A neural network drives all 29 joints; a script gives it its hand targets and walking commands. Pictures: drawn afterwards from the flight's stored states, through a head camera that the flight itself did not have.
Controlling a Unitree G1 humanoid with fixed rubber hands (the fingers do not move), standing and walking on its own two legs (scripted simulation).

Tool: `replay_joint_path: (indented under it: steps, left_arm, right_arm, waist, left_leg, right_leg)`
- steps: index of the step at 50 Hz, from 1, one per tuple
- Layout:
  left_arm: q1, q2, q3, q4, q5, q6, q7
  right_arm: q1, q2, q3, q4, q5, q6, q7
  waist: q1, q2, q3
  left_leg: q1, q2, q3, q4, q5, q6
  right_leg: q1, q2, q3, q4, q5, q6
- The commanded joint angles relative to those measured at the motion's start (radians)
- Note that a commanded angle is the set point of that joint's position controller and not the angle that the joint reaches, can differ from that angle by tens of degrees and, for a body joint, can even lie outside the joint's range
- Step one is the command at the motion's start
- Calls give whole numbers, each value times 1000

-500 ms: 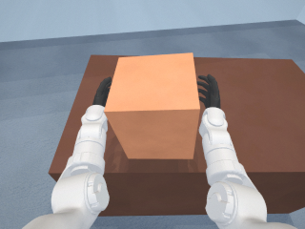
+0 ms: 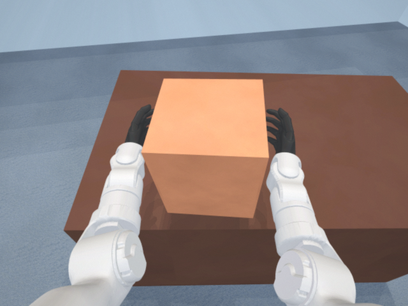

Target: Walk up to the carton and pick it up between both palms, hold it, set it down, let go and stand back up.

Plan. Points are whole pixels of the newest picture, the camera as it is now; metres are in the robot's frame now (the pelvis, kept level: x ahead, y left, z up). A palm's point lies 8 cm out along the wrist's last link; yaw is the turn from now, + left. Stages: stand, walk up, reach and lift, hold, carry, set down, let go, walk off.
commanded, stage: set down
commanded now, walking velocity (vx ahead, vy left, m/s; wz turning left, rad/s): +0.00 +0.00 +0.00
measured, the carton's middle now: (210, 152) +0.42 +0.00 +0.04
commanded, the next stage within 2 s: none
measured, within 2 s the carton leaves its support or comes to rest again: rests again in 1.78 s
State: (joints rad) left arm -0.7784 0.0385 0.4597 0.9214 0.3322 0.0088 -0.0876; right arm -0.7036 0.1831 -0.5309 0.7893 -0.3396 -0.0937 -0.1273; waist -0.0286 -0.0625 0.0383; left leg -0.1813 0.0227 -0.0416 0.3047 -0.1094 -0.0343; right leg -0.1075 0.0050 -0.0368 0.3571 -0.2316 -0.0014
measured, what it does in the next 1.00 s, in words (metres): stands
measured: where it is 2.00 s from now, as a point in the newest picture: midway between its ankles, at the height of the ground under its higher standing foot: outside the picture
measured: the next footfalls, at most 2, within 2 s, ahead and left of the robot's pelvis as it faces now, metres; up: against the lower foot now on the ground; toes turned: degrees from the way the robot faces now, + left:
none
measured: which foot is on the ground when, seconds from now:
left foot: down 0.00-1.00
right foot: down 0.00-1.00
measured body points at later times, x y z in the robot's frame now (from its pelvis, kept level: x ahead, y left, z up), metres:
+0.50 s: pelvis +0.00 +0.00 +0.00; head +0.03 +0.02 +0.45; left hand +0.42 +0.16 +0.08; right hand +0.39 -0.15 +0.09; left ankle +0.04 +0.15 -0.75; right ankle -0.03 -0.10 -0.75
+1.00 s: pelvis +0.01 +0.00 +0.00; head +0.04 +0.02 +0.45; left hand +0.42 +0.15 +0.06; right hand +0.39 -0.15 +0.07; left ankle +0.04 +0.15 -0.75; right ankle -0.03 -0.10 -0.75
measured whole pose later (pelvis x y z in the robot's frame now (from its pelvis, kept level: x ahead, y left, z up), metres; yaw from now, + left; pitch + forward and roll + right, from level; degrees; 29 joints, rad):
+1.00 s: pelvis +0.01 +0.00 +0.00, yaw +0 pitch +0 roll +0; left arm -0.74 0.01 0.50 0.93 0.36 -0.10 -0.09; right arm -0.64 0.20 -0.55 0.79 -0.38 -0.18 -0.12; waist -0.03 -0.07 0.08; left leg -0.19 0.02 -0.04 0.30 -0.12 -0.03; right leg -0.12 0.00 -0.04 0.36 -0.24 0.00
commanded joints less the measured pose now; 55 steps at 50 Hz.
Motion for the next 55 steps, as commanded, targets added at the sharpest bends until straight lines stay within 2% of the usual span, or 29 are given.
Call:
replay_joint_path:
  steps: [1,27,55]
  left_arm:
    - [-540,-461,-80,-52,109,-110,-120]
    - [-480,-467,-47,-29,141,-158,-113]
    - [-410,-468,-53,-27,149,-232,-96]
  right_arm:
    - [-432,509,240,27,-150,-72,157]
    - [-384,515,236,22,-183,-124,161]
    - [-320,518,249,72,-208,-200,152]
  waist:
    - [20,-3,-436]
    - [41,-12,-433]
    - [34,3,-469]
  left_leg:
    - [4,-26,182,-69,89,65]
    - [-27,-18,185,-56,97,78]
    - [-70,-7,177,-9,146,76]
  right_leg:
    - [205,-34,0,-29,448,101]
    - [156,-32,3,-30,432,101]
    - [81,-24,-4,-3,485,96]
